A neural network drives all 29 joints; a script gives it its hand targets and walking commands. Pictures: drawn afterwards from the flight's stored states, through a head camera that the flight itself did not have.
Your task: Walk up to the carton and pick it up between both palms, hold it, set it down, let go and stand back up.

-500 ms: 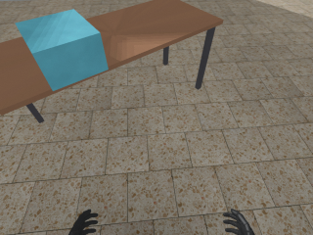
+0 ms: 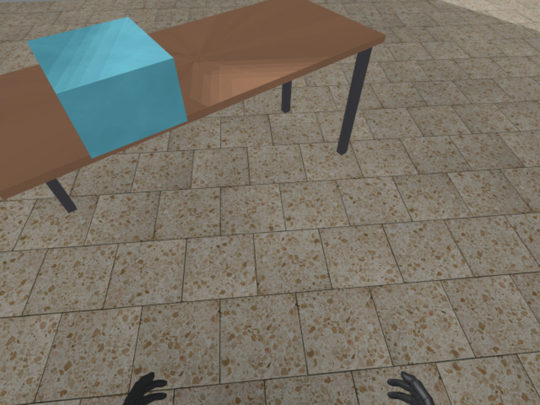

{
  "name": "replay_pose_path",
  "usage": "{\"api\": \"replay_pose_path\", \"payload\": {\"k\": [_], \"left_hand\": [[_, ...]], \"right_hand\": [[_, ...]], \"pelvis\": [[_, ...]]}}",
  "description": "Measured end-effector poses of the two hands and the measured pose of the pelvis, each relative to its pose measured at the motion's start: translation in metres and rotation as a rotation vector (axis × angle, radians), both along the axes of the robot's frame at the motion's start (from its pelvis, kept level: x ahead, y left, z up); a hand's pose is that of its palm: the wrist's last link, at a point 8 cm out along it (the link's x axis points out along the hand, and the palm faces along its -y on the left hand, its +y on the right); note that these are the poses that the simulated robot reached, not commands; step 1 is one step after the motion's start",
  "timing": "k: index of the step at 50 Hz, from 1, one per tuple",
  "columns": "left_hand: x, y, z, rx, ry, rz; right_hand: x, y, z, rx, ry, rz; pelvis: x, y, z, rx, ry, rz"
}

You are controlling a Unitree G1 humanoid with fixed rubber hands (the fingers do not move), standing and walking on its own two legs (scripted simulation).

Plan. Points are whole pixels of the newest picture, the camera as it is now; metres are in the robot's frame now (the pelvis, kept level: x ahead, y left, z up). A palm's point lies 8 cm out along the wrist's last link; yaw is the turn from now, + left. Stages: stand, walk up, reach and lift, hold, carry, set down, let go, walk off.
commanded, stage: stand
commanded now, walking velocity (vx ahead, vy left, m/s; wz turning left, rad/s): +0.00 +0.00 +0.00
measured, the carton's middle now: (111, 83) +0.91 +0.46 -0.02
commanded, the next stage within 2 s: none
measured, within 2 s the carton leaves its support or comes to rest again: neither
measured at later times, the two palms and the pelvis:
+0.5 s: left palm out of the picture +0.08 +0.23 -0.11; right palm out of the picture +0.08 -0.23 -0.11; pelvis +0.00 +0.00 +0.00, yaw +0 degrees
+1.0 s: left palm out of the picture +0.03 +0.22 -0.13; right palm out of the picture +0.02 -0.23 -0.12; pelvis +0.00 +0.00 +0.01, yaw +0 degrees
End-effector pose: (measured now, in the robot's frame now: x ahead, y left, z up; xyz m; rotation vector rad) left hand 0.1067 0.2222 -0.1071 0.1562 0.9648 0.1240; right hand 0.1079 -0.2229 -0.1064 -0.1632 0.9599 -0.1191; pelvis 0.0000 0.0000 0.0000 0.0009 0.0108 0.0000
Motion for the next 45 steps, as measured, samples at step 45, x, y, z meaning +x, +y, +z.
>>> {"api": "replay_pose_path", "payload": {"k": [45], "left_hand": [[-0.063, 0.002, -0.015, -0.005, 0.202, 0.081]], "right_hand": [[-0.08, -0.011, -0.015, -0.009, 0.256, -0.11]], "pelvis": [[-0.005, -0.002, 0.01, 0.0, -0.018, -0.004]]}}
